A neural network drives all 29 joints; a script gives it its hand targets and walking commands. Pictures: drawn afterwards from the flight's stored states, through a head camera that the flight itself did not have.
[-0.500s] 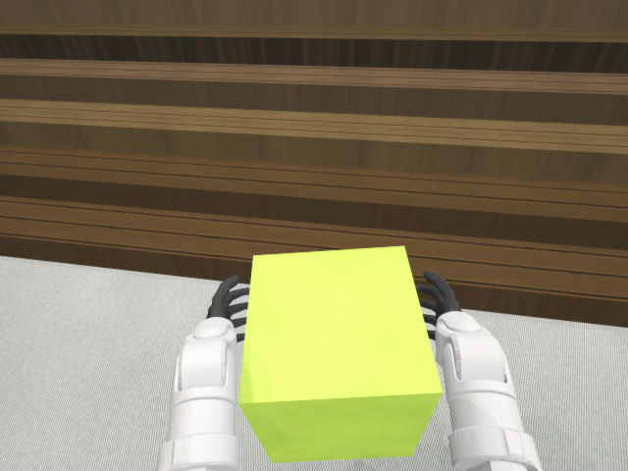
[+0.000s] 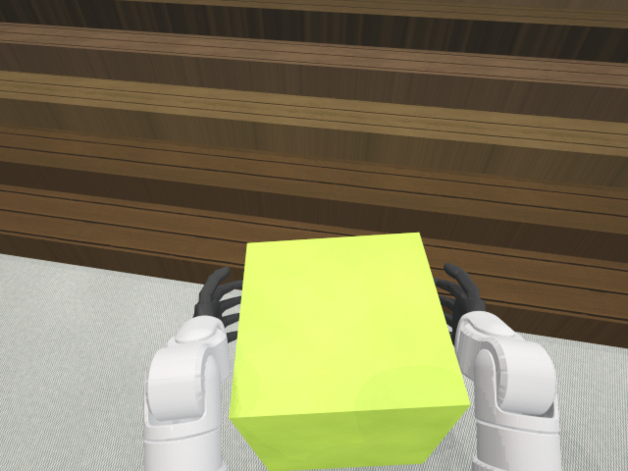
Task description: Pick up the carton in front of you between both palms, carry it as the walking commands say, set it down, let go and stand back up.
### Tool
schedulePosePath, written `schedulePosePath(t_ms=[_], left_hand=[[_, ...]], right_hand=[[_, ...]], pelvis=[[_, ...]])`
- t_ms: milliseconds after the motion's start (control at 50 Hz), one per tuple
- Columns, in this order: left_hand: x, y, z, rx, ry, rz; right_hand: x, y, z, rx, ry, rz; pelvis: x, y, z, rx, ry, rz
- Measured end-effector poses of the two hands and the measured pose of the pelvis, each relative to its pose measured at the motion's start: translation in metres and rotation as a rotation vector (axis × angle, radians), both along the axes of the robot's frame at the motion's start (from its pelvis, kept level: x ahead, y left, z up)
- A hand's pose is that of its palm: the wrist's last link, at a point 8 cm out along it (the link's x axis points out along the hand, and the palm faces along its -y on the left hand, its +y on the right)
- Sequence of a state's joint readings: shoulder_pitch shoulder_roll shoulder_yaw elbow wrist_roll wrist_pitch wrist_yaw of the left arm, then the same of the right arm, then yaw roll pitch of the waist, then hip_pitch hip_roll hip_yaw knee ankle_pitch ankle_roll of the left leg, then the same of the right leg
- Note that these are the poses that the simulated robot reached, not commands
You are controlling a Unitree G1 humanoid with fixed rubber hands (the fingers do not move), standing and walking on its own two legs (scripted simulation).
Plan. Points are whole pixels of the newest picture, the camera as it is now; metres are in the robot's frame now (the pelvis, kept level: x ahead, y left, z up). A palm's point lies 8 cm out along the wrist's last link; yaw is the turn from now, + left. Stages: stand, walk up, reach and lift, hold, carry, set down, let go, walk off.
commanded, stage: carry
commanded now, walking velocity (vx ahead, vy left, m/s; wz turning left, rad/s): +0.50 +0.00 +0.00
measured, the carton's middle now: (339, 359) +0.27 +0.00 +0.02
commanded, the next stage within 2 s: none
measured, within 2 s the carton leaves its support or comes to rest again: neither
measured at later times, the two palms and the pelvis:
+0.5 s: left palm (259, 148) +0.59 +0.12 +0.13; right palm (432, 141) +0.62 -0.18 +0.12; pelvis +0.30 -0.05 +0.00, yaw +2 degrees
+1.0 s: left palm (283, 48) +1.04 +0.11 +0.13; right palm (403, 53) +1.01 -0.19 +0.13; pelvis +0.63 -0.01 -0.01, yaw -2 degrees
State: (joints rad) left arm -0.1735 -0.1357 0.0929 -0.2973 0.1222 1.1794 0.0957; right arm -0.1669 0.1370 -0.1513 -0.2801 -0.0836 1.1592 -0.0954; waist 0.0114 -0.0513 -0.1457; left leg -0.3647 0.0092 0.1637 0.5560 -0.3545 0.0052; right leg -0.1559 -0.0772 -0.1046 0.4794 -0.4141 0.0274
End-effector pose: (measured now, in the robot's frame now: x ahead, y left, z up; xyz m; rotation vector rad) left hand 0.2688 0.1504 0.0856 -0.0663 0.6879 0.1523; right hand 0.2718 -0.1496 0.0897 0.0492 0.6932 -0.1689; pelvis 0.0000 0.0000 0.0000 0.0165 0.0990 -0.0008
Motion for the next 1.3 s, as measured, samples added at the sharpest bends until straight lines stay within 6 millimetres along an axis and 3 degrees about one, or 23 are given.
schedulePosePath(t_ms=[80, 160, 240, 380, 460, 520, 620, 720, 800, 900, 960, 1040, 1160, 1300], left_hand=[[0.043, 0.007, 0.002, -0.004, 0.005, -0.006], [0.097, -0.006, 0.011, -0.003, 0.026, -0.057], [0.154, -0.021, 0.015, -0.005, 0.006, -0.087], [0.252, -0.036, 0.018, -0.001, -0.113, -0.013], [0.296, -0.032, 0.028, -0.004, -0.086, 0.065], [0.337, -0.028, 0.046, 0.009, -0.093, 0.090], [0.423, -0.029, 0.077, 0.040, -0.109, 0.063], [0.518, -0.032, 0.089, 0.067, -0.076, 0.007], [0.599, -0.031, 0.084, 0.076, -0.048, -0.034], [0.702, -0.035, 0.060, 0.040, -0.009, -0.103], [0.747, -0.042, 0.047, 0.024, 0.056, -0.123], [0.801, -0.047, 0.046, 0.000, 0.060, -0.113], [0.879, -0.047, 0.061, -0.038, -0.045, -0.073], [0.986, -0.064, 0.073, -0.045, -0.092, -0.060]], right_hand=[[0.038, 0.007, -0.001, -0.011, 0.005, 0.001], [0.075, -0.005, 0.005, -0.003, 0.026, -0.055], [0.124, -0.020, 0.010, -0.001, 0.007, -0.089], [0.244, -0.036, 0.011, 0.020, -0.113, -0.026], [0.311, -0.031, 0.023, 0.022, -0.085, 0.046], [0.361, -0.027, 0.041, 0.027, -0.093, 0.079], [0.445, -0.028, 0.069, -0.002, -0.111, 0.096], [0.528, -0.033, 0.078, -0.024, -0.079, 0.077], [0.600, -0.032, 0.074, -0.041, -0.049, 0.058], [0.681, -0.035, 0.060, -0.093, -0.003, 0.002], [0.715, -0.041, 0.045, -0.077, 0.063, -0.035], [0.763, -0.045, 0.040, -0.040, 0.064, -0.077], [0.846, -0.046, 0.057, -0.012, -0.046, -0.092], [0.962, -0.063, 0.078, -0.044, -0.089, -0.062]], pelvis=[[0.045, 0.009, -0.001, -0.009, -0.001, -0.051], [0.089, 0.010, 0.009, -0.037, 0.012, -0.049], [0.139, 0.002, 0.009, -0.051, 0.008, -0.032], [0.240, -0.029, -0.020, -0.046, -0.052, 0.011], [0.281, -0.042, -0.009, -0.034, -0.047, 0.030], [0.313, -0.048, 0.001, -0.023, -0.036, 0.031], [0.373, -0.051, 0.011, -0.007, -0.019, 0.019], [0.442, -0.044, 0.010, -0.004, -0.015, 0.000], [0.502, -0.034, -0.002, -0.014, -0.014, -0.015], [0.574, -0.019, -0.021, -0.006, -0.028, -0.028], [0.606, -0.012, -0.012, -0.016, -0.016, -0.024], [0.651, -0.007, 0.000, -0.034, 0.002, -0.026], [0.732, -0.014, 0.004, -0.040, 0.015, -0.010], [0.851, -0.042, 0.005, -0.063, 0.011, 0.018]])
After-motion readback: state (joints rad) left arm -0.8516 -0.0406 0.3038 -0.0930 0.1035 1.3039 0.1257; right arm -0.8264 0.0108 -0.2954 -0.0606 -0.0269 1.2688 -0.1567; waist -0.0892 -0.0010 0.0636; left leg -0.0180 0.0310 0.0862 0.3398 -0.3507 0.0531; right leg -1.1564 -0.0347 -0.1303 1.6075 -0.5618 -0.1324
